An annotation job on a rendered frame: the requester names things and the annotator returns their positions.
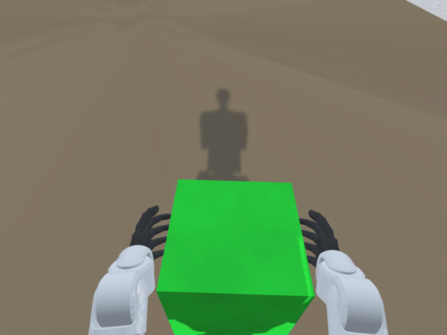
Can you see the robot left hand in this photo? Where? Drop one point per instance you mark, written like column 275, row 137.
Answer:
column 144, row 232

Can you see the left robot forearm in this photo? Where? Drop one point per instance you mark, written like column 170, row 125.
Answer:
column 120, row 301

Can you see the carton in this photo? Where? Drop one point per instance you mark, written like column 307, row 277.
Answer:
column 234, row 262

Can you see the right robot forearm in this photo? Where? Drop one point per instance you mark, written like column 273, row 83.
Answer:
column 354, row 305

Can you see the robot right hand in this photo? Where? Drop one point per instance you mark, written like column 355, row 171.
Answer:
column 324, row 236

